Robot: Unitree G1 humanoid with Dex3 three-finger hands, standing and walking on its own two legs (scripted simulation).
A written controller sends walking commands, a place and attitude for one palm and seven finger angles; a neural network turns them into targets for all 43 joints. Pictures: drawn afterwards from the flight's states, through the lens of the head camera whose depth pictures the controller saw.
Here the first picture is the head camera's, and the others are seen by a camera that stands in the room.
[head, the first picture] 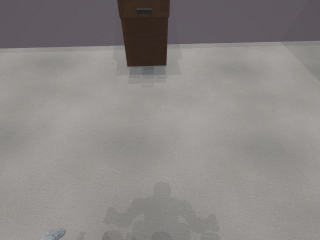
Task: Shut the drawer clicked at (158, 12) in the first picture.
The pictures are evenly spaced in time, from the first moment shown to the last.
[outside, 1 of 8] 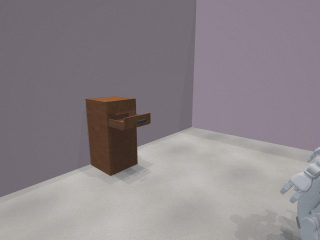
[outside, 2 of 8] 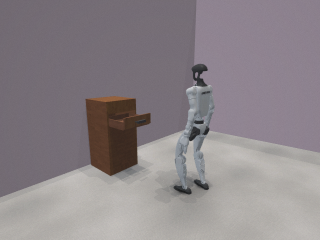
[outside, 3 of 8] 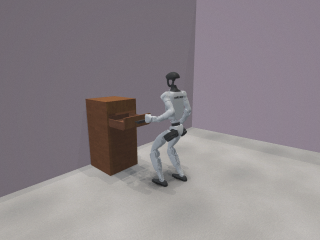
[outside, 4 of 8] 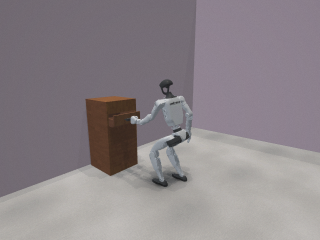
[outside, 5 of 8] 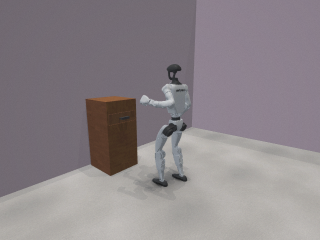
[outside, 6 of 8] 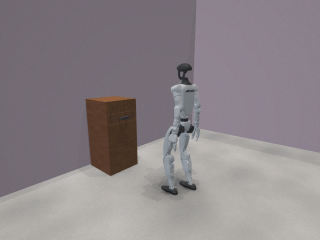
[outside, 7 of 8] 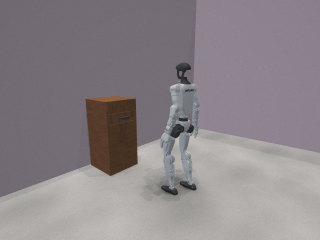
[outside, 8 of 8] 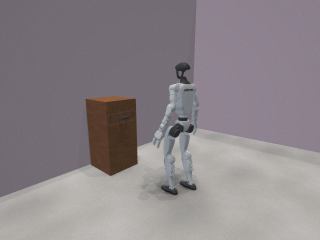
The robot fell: no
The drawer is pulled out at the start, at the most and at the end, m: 0.28 0.28 0.00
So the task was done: yes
